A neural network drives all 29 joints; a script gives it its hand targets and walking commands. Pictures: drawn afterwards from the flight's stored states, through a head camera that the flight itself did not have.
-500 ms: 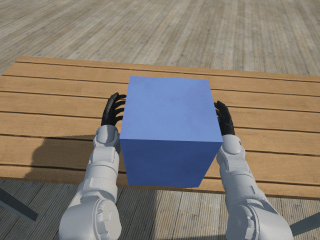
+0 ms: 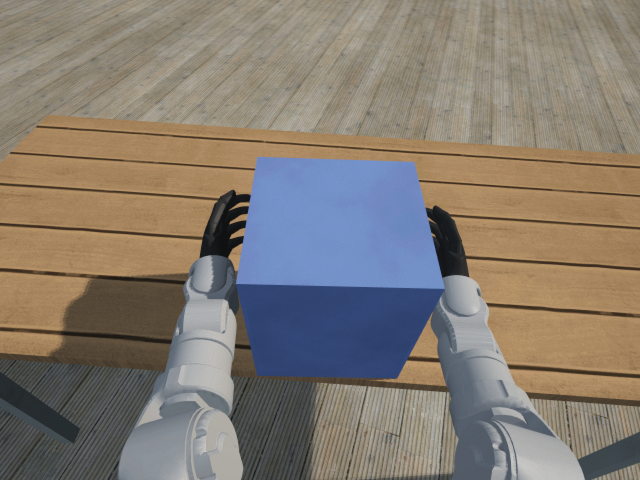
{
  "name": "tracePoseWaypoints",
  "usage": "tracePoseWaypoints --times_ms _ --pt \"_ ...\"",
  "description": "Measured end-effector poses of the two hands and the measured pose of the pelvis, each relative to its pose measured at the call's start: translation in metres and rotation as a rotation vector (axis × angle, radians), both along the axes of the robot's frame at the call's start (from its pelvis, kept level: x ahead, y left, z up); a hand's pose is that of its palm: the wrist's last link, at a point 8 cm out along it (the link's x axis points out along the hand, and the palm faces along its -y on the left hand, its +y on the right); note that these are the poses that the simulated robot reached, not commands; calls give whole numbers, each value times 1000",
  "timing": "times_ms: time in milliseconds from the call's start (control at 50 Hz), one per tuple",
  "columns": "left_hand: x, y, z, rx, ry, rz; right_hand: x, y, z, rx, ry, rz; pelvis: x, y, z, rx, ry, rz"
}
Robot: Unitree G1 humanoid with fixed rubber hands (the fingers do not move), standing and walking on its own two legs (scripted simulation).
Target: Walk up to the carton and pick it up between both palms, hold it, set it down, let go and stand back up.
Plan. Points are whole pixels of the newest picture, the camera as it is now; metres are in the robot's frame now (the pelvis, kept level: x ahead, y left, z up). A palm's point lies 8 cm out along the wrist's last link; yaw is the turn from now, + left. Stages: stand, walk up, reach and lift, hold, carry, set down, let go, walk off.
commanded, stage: reach and lift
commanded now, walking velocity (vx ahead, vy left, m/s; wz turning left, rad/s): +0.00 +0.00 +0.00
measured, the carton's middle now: (331, 274) +0.40 +0.04 +0.03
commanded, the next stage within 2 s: none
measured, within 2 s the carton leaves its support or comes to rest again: leaves its support in 0.44 s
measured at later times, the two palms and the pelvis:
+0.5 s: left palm (219, 249) +0.38 +0.18 +0.09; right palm (454, 268) +0.39 -0.12 +0.08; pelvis +0.00 +0.00 +0.00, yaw +0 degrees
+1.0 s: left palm (219, 244) +0.37 +0.18 +0.11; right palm (465, 270) +0.37 -0.12 +0.10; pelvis -0.02 +0.00 +0.00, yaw +0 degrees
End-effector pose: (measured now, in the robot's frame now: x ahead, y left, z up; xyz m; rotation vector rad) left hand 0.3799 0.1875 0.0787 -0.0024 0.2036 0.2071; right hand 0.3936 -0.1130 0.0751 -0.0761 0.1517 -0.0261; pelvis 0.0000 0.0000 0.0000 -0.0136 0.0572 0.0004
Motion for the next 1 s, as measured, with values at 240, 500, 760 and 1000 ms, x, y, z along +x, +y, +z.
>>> tracePoseWaypoints --times_ms 240,500,760,1000 --pt "1 -1 -1 0 6 -6 -1 -1 -1 -2 2 -6 1 -1 0 0 6 5" --pt "-2 -4 8 0 -60 -10 -6 -3 8 -34 -79 -10 -2 0 0 -4 27 6" --pt "-10 -10 26 -22 -138 -29 -20 -10 32 -86 -161 -30 -22 -2 1 4 0 -1" --pt "-12 -9 30 2 -87 -28 -23 -9 27 -33 -110 -35 -23 1 1 0 26 -6"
